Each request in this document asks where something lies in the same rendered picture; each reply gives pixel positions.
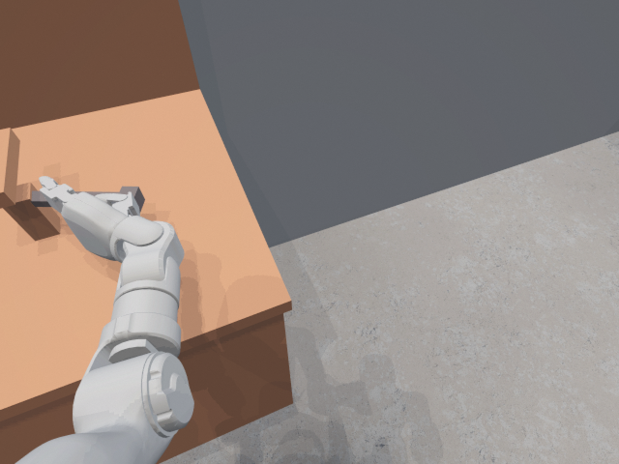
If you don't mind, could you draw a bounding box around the robot left upper arm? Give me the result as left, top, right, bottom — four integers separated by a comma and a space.
15, 351, 194, 464

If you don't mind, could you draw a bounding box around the left robot forearm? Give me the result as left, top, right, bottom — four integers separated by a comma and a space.
73, 216, 185, 434

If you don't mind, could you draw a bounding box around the robot left hand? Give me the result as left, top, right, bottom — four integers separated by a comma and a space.
39, 176, 140, 261

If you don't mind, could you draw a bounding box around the counter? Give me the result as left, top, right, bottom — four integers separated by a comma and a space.
0, 0, 293, 464

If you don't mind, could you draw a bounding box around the tap lever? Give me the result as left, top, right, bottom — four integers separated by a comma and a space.
30, 187, 145, 212

